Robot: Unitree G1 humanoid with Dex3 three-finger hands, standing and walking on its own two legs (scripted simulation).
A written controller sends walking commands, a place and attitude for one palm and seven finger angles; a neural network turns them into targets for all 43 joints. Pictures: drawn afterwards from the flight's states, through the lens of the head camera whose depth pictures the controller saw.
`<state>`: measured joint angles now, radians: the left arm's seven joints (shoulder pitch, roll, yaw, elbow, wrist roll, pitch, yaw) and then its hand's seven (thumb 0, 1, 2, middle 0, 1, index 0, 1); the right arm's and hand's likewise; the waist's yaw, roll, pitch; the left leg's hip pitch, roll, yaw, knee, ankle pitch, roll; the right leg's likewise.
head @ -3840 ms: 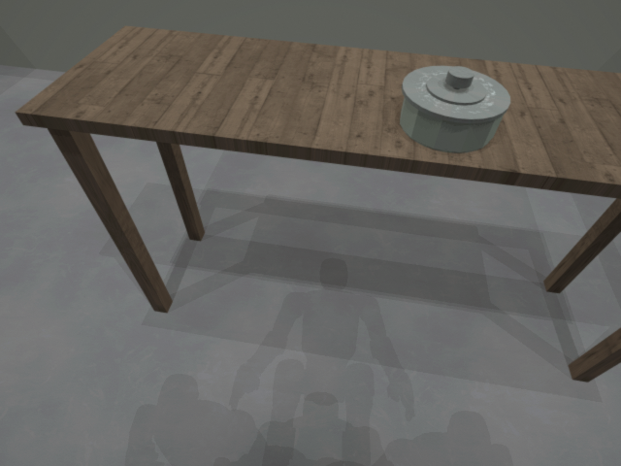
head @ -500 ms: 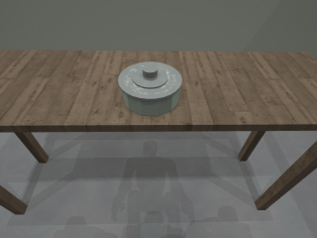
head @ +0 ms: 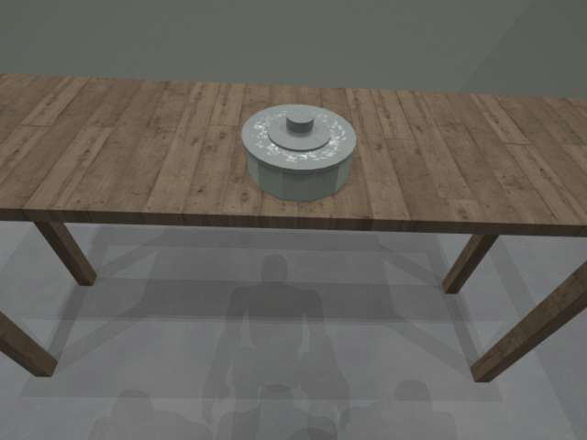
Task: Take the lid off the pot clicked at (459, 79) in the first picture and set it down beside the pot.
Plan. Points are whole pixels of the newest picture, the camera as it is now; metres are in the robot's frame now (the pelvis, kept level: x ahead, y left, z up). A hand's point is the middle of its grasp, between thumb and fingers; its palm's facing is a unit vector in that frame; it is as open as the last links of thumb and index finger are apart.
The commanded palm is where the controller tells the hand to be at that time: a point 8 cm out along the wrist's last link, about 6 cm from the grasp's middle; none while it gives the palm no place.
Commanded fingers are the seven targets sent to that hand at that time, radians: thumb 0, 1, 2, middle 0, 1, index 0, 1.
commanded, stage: look again from close up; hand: left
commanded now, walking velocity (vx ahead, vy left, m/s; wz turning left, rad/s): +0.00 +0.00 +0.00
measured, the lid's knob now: (300, 120) +0.56 +0.04 +0.16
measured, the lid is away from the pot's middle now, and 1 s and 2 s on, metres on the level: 0.00 0.00 0.00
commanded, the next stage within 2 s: shuffle to correct the standing spot in 0.40 s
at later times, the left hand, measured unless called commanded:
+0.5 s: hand out of the picture -0.02 +0.16 -0.18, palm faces +0.06 -0.98 -0.16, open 7.4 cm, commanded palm none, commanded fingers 0.00 0.90 0.90 -0.20 -0.30 -0.20 -0.30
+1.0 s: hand out of the picture +0.01 +0.13 -0.19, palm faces +0.12 -0.98 -0.13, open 7.4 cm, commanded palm none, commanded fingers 0.00 0.90 0.90 -0.20 -0.30 -0.20 -0.30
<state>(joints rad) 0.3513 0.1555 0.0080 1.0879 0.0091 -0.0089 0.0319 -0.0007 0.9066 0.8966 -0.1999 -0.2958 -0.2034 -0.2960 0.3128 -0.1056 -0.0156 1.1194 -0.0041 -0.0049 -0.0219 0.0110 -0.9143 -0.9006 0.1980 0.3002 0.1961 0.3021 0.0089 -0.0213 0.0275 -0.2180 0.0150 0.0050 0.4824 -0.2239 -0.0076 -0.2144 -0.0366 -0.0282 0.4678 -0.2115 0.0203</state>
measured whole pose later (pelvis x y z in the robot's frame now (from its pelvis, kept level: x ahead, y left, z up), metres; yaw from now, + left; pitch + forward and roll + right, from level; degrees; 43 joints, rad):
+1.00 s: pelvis +0.05 -0.03 -0.01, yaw +2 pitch +0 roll +0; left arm 0.40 0.14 0.06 1.04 0.02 0.00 0.00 0.00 0.91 0.90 -0.20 -0.30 -0.20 -0.30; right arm 0.34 -0.11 -0.04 1.07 -0.02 -0.02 -0.03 0.01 -0.91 -0.90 0.20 0.30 0.20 0.30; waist 0.00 -0.05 0.00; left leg -0.26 0.05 0.00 0.64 -0.37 -0.03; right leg -0.26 -0.01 -0.06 0.65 -0.39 -0.03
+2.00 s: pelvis +0.12 -0.15 -0.01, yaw +2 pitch -1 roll +1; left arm 0.31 0.19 0.04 0.95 0.03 0.00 0.04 0.00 0.91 0.90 -0.20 -0.30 -0.21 -0.30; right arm 0.20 -0.24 -0.08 0.96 -0.02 0.08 0.01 0.01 -0.91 -0.90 0.20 0.30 0.20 0.30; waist 0.03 0.01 0.05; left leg -0.44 -0.04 0.01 0.95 -0.45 -0.02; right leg -0.26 -0.09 0.03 0.57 -0.29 0.05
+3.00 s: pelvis +0.10 -0.09 +0.00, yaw +3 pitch -1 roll +0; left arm 0.36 0.13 -0.01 1.06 0.01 -0.01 0.04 0.00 0.91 0.90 -0.20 -0.30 -0.20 -0.30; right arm 0.28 -0.17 -0.03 1.03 -0.02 0.01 -0.02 0.02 -0.93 -0.90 0.20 0.30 0.20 0.30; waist 0.00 0.03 0.01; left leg -0.26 -0.06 0.05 0.48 -0.21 0.08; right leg -0.21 -0.03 -0.04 0.49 -0.26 0.01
